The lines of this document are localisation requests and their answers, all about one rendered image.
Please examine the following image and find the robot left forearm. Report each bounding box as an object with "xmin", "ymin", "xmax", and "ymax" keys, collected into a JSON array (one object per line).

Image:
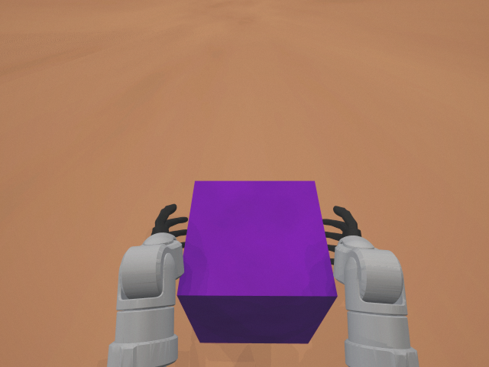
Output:
[{"xmin": 107, "ymin": 232, "xmax": 184, "ymax": 367}]

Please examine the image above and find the left robot hand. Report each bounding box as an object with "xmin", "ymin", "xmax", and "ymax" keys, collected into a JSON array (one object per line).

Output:
[{"xmin": 151, "ymin": 204, "xmax": 188, "ymax": 248}]

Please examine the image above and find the right robot hand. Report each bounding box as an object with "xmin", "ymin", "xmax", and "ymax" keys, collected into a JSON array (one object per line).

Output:
[{"xmin": 322, "ymin": 206, "xmax": 361, "ymax": 265}]

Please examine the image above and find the robot right forearm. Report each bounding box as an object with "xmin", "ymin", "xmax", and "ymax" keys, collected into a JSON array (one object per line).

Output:
[{"xmin": 333, "ymin": 235, "xmax": 419, "ymax": 367}]

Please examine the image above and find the carton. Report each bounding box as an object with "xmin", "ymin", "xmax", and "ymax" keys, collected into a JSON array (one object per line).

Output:
[{"xmin": 177, "ymin": 181, "xmax": 338, "ymax": 344}]

